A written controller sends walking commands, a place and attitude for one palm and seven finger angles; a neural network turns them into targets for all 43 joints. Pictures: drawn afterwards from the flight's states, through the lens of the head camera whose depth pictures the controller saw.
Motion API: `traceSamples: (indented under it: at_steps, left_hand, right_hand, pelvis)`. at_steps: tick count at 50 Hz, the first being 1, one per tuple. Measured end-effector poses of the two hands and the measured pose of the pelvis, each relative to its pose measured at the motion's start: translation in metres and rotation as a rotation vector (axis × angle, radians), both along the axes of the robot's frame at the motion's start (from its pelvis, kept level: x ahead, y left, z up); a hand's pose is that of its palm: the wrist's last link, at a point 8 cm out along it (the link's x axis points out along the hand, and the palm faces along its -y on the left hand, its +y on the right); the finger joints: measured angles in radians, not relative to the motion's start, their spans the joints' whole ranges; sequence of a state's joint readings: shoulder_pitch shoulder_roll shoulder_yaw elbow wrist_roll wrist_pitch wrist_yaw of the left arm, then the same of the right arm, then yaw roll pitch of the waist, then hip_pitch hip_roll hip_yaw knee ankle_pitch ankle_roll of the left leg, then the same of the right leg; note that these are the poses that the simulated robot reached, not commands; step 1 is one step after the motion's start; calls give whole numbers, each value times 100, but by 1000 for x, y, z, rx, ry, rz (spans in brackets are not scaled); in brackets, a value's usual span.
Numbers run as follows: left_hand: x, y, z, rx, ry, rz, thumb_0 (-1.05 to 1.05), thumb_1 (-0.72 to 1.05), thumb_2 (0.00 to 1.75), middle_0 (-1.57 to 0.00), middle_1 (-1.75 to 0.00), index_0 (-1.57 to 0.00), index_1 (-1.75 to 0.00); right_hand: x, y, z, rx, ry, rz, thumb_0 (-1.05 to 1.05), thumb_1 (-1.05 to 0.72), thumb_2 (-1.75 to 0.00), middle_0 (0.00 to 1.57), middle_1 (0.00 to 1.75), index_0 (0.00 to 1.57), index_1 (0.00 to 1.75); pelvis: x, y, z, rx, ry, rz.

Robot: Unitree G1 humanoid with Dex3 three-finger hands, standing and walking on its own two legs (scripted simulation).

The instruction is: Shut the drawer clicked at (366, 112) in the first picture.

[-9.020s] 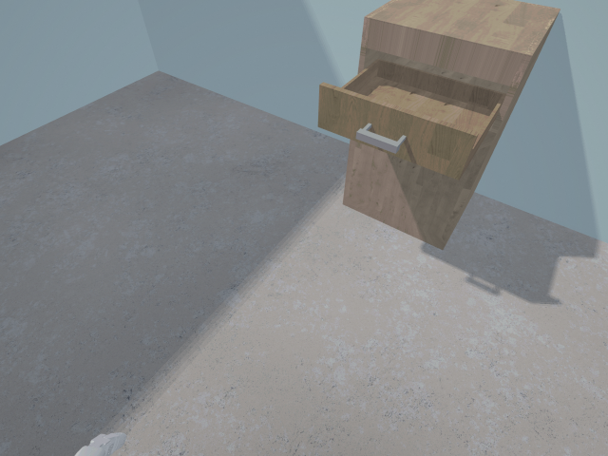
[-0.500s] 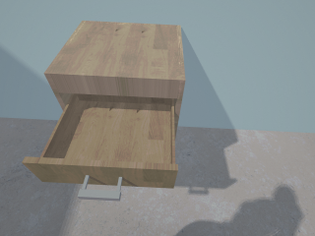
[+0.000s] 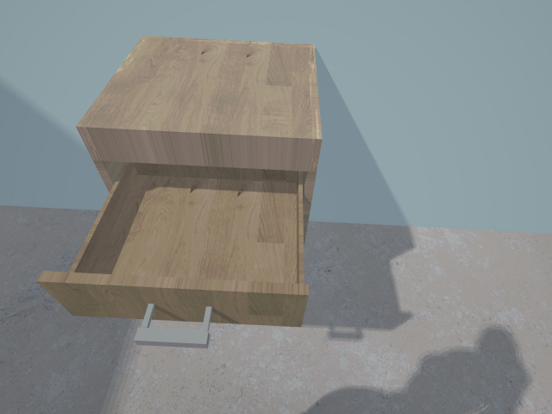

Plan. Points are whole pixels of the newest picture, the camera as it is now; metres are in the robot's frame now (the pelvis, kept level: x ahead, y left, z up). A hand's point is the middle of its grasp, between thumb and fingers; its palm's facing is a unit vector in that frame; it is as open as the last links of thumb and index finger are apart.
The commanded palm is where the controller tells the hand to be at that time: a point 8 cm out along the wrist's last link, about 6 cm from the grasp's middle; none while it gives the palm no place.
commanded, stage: look again from close up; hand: left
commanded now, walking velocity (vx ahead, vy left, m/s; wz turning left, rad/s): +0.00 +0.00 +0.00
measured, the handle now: (176, 324) +0.28 +0.19 -0.11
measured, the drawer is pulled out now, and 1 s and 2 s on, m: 0.30 0.28 0.28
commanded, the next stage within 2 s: raise the hand and make a fist in 0.32 s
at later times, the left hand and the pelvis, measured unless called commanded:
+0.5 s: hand out of the picture +0.04 +0.19 -0.15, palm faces +0.15 -0.96 -0.23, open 7.2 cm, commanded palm +0.09 +0.22 -0.07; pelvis +0.00 +0.01 +0.00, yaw +0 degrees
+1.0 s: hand out of the picture +0.11 +0.17 -0.04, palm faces +0.14 -0.99 -0.04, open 5.1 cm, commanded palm +0.09 +0.21 -0.05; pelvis -0.05 +0.00 -0.11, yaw +3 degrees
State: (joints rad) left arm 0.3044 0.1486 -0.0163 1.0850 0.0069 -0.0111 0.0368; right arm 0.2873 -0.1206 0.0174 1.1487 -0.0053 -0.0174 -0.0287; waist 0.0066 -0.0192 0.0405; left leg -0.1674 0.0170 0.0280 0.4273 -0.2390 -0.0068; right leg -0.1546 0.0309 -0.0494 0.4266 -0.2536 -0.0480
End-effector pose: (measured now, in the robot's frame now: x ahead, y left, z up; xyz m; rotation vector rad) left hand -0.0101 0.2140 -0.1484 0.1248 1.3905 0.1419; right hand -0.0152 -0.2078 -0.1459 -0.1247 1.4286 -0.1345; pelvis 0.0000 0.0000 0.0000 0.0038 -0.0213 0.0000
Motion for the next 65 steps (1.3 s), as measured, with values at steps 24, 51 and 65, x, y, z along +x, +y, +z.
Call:
traceSamples:
  at_steps: [24,51,65]
  left_hand:
    - [14,17,16,42,-99,64,3,95,89,-21,-30,-21,-31]
    - [102,3,113,-18,-1447,-77,2,90,90,-63,-76,-63,-77]
    - [114,1,110,-39,-1226,-54,1,90,89,-91,-106,-91,-107]
  right_hand:
    - [-3,6,2,-18,-68,-5,1,-92,-89,20,30,20,30]
    - [224,30,-4,45,-970,308,1,-91,-90,20,30,20,30]
    - [130,-14,-29,-65,-663,86,1,-91,-89,20,30,21,30]
  pelvis:
    - [-5,9,-2,-6,7,-8]
    - [-49,1,-111,-46,265,54]
    - [-36,5,-93,-20,264,22]
